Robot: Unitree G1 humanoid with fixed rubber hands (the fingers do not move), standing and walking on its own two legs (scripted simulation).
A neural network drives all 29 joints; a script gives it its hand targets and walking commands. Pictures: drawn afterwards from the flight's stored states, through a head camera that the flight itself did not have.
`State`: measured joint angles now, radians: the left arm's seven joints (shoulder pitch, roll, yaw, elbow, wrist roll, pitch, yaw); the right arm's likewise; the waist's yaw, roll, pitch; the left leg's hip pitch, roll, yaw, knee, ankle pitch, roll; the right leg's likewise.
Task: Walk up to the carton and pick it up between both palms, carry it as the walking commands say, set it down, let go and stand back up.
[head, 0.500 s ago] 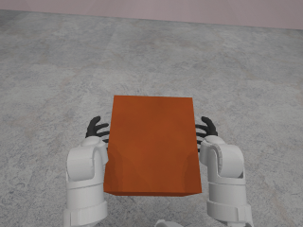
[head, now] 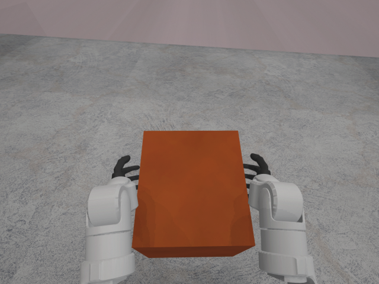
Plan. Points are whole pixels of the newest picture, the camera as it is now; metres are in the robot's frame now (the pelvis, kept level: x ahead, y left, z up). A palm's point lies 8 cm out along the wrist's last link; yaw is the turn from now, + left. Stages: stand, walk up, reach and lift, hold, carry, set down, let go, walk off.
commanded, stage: carry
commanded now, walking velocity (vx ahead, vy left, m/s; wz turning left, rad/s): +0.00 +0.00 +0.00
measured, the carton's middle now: (190, 197) +0.32 +0.00 +0.01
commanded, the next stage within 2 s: none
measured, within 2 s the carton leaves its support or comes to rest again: neither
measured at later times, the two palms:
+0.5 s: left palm out of the picture +0.08 +0.15 +0.05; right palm out of the picture +0.08 -0.13 +0.04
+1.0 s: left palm out of the picture -0.01 +0.18 +0.05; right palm out of the picture -0.02 -0.10 +0.05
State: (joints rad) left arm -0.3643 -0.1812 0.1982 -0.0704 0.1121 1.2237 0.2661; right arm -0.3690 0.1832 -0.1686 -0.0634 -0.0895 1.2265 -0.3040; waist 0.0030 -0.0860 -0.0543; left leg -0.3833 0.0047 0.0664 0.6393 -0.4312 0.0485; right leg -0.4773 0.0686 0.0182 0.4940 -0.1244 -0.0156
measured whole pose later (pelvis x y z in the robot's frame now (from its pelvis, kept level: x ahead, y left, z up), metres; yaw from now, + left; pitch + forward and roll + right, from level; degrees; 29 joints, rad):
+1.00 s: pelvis -0.30 +0.04 +0.00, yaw -1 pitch -2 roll -1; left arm -0.30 -0.16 0.16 0.14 0.21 0.98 0.12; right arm -0.24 0.15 -0.15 0.07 -0.20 0.99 -0.11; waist 0.03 0.02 -0.03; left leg -0.31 -0.04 0.17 0.62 -0.29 0.13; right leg -0.41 -0.04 -0.01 0.57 -0.19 0.00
